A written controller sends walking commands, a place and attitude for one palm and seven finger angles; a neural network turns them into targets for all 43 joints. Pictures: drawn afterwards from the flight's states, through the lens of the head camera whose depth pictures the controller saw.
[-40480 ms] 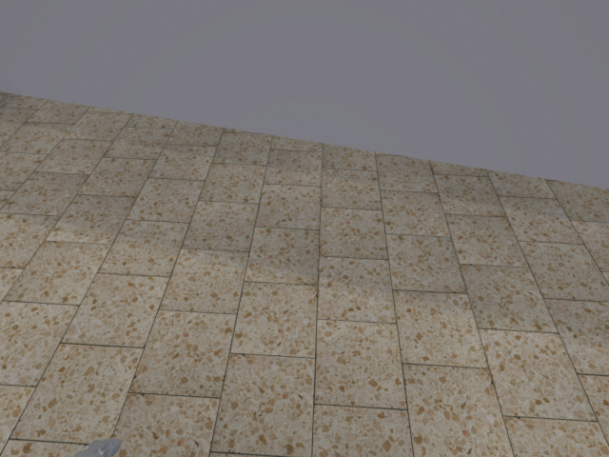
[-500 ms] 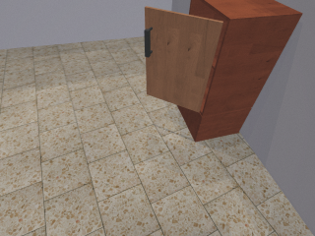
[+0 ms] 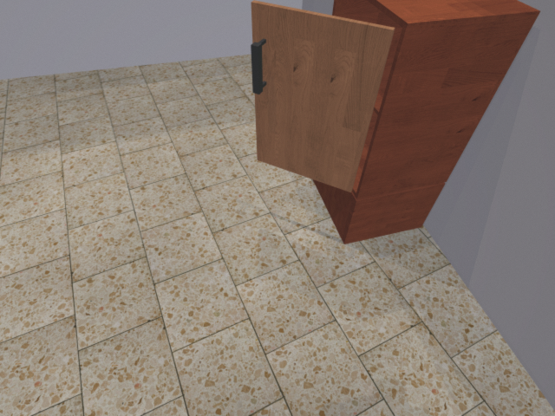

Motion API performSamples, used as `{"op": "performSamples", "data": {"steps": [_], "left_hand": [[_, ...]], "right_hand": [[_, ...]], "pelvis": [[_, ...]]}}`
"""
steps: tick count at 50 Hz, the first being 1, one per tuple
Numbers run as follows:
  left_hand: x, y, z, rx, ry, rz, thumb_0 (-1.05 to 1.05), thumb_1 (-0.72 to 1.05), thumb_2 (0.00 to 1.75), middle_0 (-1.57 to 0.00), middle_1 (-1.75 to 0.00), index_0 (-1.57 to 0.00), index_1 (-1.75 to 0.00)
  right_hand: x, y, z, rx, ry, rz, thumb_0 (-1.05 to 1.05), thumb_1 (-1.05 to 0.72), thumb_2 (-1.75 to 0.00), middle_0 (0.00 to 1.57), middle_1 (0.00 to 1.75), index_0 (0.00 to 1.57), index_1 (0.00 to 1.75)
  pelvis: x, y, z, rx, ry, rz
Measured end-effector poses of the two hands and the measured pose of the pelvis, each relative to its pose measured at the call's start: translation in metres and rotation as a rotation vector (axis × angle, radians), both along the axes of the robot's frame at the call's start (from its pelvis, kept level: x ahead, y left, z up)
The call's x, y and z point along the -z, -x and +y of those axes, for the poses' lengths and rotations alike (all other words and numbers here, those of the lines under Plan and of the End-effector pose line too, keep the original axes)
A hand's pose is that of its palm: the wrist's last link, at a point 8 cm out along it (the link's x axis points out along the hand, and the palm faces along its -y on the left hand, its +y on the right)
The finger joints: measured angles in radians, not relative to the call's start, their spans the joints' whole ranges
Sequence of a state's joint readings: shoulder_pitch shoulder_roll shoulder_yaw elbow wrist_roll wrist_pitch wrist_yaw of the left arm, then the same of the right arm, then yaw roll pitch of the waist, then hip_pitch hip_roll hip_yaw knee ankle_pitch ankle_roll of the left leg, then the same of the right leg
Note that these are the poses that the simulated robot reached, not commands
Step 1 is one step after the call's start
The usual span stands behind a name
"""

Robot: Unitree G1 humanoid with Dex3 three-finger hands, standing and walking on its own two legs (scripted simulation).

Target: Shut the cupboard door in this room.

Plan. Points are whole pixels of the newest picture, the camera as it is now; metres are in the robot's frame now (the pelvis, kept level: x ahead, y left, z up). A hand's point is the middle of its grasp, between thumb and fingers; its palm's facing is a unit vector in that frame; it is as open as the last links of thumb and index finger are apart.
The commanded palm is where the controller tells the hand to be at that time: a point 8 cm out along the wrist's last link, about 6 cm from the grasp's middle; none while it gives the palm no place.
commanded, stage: look to check the result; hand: left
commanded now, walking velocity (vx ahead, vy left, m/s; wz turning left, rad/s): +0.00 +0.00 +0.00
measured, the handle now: (260, 66) +1.09 +0.11 -0.03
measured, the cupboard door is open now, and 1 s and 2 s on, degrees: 48 48 48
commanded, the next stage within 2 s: walk to a spot facing it in 0.14 s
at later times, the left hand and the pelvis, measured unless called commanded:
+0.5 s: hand out of the picture +0.05 +0.20 -0.18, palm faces +0.09 -0.97 -0.24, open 7.4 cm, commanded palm none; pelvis +0.02 +0.00 -0.01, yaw +5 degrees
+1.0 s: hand out of the picture +0.07 +0.24 -0.16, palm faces +0.35 -0.90 -0.25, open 7.4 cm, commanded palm none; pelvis +0.05 +0.01 +0.00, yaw +23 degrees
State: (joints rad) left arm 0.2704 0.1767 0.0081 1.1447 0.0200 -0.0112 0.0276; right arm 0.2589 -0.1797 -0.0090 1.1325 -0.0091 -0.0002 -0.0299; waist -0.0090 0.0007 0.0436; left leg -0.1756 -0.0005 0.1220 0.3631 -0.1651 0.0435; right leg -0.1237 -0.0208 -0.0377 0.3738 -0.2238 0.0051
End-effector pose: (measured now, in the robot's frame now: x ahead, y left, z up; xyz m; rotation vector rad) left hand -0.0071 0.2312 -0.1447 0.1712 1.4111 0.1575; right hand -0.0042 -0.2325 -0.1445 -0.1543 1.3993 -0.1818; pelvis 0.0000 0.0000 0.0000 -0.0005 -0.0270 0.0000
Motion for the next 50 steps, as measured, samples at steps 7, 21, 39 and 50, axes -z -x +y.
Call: {"op": "performSamples", "data": {"steps": [7, 21, 39, 50], "left_hand": [[-0.001, -0.022, 0.004, 0.016, -0.007, -0.036, 0.0, 0.91, 0.9, -0.2, -0.3, -0.2, -0.3], [-0.002, -0.048, 0.01, -0.015, -0.037, -0.083, 0.0, 0.91, 0.9, -0.2, -0.3, -0.2, -0.3], [0.013, -0.017, 0.048, -0.235, -0.023, -0.119, 0.01, 0.91, 0.9, -0.2, -0.3, -0.2, -0.3], [-0.021, -0.055, 0.054, -0.299, -0.086, -0.251, 0.01, 0.91, 0.9, -0.2, -0.3, -0.2, -0.3]], "right_hand": [[-0.004, -0.021, -0.01, -0.016, 0.019, -0.032, 0.0, -0.91, -0.9, 0.2, 0.3, 0.2, 0.29], [-0.003, -0.055, -0.019, -0.067, 0.03, -0.05, 0.0, -0.91, -0.9, 0.2, 0.3, 0.2, 0.29], [-0.004, -0.105, 0.023, -0.279, 0.047, -0.073, 0.0, -0.91, -0.9, 0.2, 0.3, 0.2, 0.29], [-0.012, -0.144, 0.009, -0.373, 0.028, -0.038, 0.0, -0.9, -0.9, 0.2, 0.3, 0.2, 0.3]], "pelvis": [[-0.001, -0.006, -0.002, -0.001, 0.0, 0.003], [0.002, -0.016, -0.005, -0.045, -0.002, 0.016], [0.013, -0.014, 0.022, -0.263, 0.027, 0.039], [0.0, -0.048, 0.006, -0.404, 0.039, 0.068]]}}
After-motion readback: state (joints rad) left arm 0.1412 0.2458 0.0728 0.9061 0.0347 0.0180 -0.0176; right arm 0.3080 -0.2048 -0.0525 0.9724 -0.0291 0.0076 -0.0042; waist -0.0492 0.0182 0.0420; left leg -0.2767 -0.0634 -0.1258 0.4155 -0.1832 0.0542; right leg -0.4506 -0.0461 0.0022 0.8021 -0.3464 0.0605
